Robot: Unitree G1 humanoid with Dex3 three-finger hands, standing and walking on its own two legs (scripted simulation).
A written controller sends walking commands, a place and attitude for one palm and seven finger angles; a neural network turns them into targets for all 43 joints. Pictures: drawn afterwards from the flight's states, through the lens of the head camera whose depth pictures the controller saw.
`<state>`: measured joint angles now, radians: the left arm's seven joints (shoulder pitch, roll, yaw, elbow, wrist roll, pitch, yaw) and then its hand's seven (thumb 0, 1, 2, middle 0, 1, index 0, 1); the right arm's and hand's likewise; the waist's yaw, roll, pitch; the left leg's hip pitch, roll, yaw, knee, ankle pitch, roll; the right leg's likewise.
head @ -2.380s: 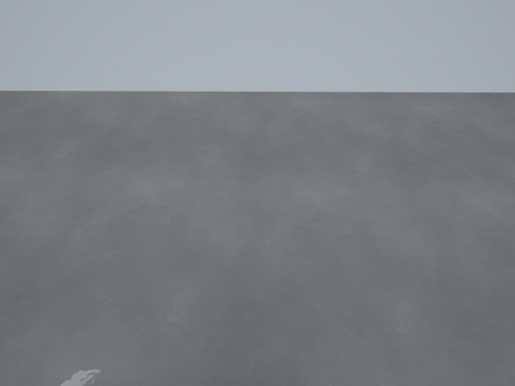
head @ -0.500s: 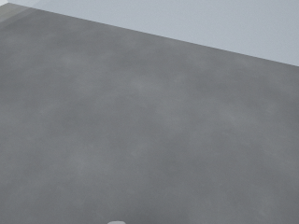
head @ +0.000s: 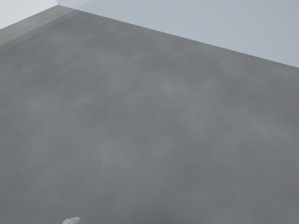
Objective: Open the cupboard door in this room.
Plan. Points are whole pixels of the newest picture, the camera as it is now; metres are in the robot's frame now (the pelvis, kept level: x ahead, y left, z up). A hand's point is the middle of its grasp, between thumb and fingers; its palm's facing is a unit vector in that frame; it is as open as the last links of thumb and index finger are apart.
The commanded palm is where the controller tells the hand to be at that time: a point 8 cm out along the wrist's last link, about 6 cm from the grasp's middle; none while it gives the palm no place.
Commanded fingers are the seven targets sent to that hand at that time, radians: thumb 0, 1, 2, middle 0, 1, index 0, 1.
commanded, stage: turn or walk to find it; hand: left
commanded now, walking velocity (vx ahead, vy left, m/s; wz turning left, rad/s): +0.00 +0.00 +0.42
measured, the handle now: out of the picture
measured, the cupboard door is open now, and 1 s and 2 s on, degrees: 0 0 0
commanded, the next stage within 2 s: none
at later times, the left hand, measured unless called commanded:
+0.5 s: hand out of the picture -0.05 +0.25 -0.18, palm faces +0.27 -0.94 -0.23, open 7.4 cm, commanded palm none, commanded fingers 0.00 0.90 0.90 -0.20 -0.30 -0.20 -0.30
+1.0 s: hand out of the picture -0.05 +0.22 -0.14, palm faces +0.43 -0.86 -0.27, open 7.3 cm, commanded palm none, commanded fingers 0.00 0.90 0.90 -0.20 -0.30 -0.20 -0.30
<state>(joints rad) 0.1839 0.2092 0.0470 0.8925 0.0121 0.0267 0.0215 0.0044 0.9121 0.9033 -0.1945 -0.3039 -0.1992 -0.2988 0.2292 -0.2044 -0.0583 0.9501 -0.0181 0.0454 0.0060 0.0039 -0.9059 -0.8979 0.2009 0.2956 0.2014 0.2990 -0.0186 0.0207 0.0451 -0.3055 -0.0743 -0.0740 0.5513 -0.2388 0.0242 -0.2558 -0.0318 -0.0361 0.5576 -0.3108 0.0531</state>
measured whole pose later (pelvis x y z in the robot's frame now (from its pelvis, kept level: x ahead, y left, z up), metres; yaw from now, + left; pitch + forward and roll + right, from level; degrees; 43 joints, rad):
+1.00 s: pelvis -0.06 +0.01 +0.01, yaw +25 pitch -1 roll +1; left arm 0.19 0.17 0.03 0.89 0.02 0.02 0.02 0.00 0.91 0.90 -0.20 -0.30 -0.20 -0.30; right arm 0.25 -0.23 -0.09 0.97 -0.02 0.08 0.02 0.01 -0.91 -0.90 0.20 0.30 0.20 0.30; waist -0.03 0.05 0.05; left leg -0.47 -0.06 -0.05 0.98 -0.41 -0.01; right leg -0.22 -0.04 -0.09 0.52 -0.28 -0.02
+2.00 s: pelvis -0.10 +0.00 +0.01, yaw +51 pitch -1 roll +1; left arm 0.21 0.17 0.03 0.92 0.03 0.01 0.02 0.00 0.91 0.90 -0.20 -0.30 -0.20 -0.30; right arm 0.24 -0.25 -0.09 0.99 -0.02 0.08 0.02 0.01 -0.91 -0.90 0.20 0.29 0.20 0.30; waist -0.02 0.03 0.06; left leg -0.46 0.02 -0.01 1.08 -0.40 -0.06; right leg -0.20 -0.08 -0.16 0.50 -0.28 -0.01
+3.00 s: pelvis -0.14 -0.02 +0.01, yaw +77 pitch -1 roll +1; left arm 0.22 0.17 0.03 0.93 0.03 0.01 0.02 0.00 0.91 0.90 -0.20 -0.30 -0.20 -0.30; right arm 0.24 -0.25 -0.08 1.00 -0.02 0.08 0.02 0.01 -0.91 -0.90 0.19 0.29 0.19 0.30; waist -0.01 0.02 0.07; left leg -0.41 0.03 0.00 0.96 -0.44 -0.07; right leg -0.20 -0.11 -0.18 0.52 -0.29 0.00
